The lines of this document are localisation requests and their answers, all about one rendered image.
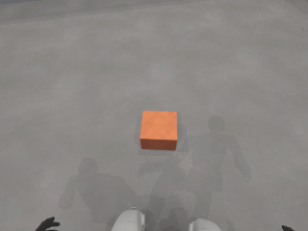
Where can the right robot thigh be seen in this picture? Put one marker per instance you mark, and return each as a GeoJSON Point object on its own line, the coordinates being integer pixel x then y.
{"type": "Point", "coordinates": [203, 225]}

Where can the carton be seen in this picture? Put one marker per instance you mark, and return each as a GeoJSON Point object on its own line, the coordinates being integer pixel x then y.
{"type": "Point", "coordinates": [158, 130]}

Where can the left robot thigh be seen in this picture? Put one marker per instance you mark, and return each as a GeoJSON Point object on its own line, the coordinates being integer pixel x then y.
{"type": "Point", "coordinates": [130, 220]}

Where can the robot thigh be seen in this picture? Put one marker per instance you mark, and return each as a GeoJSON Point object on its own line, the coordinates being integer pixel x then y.
{"type": "Point", "coordinates": [203, 225]}
{"type": "Point", "coordinates": [130, 220]}

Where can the left robot hand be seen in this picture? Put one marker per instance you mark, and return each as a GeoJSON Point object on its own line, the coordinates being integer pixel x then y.
{"type": "Point", "coordinates": [49, 222]}

